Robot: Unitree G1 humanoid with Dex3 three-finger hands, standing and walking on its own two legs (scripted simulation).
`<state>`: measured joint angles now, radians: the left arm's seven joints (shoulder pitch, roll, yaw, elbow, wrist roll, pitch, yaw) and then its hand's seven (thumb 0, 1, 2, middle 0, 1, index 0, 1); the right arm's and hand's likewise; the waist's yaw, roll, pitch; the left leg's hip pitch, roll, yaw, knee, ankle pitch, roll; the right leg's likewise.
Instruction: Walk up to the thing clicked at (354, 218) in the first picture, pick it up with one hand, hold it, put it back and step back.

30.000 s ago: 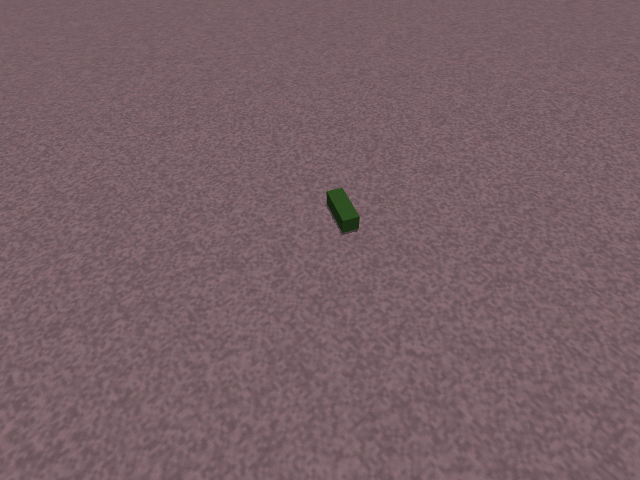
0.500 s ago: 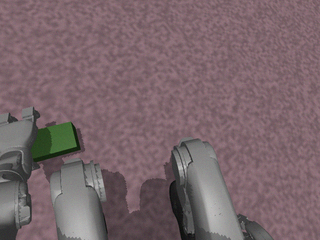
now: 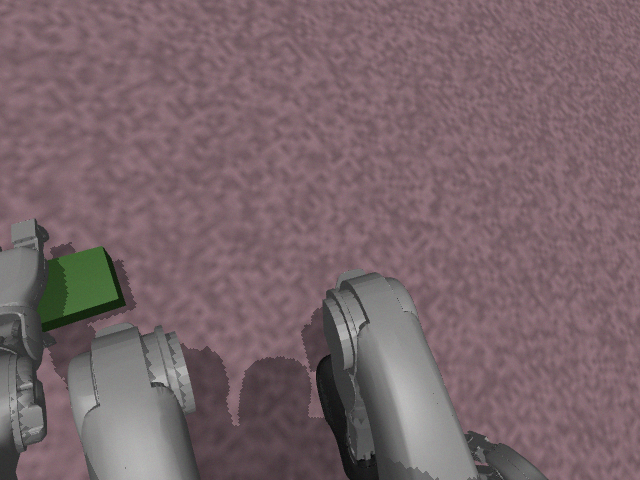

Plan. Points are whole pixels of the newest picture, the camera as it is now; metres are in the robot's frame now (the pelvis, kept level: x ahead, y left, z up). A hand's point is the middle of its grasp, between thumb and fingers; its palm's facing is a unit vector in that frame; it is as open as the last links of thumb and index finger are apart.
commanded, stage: rest palm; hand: left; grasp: from above
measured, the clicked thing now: (31, 301) +0.38 +0.30 -0.25
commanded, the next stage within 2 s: close in 0.70 s
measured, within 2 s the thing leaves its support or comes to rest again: neither
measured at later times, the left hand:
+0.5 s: hand (29, 301) +0.38 +0.30 -0.23, palm faces -0.39 -0.16 -0.90, open 14.2 cm
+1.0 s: hand (35, 302) +0.37 +0.29 -0.23, palm faces -0.40 -0.14 -0.91, open 13.7 cm
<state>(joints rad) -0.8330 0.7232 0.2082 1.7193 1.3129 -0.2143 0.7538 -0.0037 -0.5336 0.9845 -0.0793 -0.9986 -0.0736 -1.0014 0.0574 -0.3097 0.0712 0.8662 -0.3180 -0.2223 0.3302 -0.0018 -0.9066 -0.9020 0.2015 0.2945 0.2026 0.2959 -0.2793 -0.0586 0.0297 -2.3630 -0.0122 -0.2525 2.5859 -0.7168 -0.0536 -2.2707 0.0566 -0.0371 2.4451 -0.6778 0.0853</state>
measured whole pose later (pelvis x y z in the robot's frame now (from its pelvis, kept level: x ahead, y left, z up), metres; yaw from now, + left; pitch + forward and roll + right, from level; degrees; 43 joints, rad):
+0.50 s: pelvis +0.00 +0.00 -0.01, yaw -1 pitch +26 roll -12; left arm -0.82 0.74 0.19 1.72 1.31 -0.22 0.79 0.00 -0.52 0.97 -0.08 -1.02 -0.08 -1.02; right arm 0.04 -0.31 0.08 0.87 -0.32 -0.28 0.39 0.00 -0.91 -0.90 0.20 0.29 0.20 0.30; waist -0.27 -0.07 0.06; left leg -2.35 -0.01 -0.27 2.62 -0.73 -0.05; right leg -2.25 0.06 -0.05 2.46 -0.69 0.09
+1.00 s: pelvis +0.00 +0.00 +0.00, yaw -1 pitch +24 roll -12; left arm -0.82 0.75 0.16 1.74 1.33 -0.24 0.82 0.00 -0.44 0.91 -0.11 -1.03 -0.12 -1.02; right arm 0.04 -0.32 0.10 0.86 -0.32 -0.31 0.39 0.00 -0.90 -0.90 0.20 0.29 0.20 0.30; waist -0.28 -0.08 0.08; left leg -2.33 -0.01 -0.28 2.62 -0.74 -0.05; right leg -2.23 0.07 -0.06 2.45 -0.68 0.09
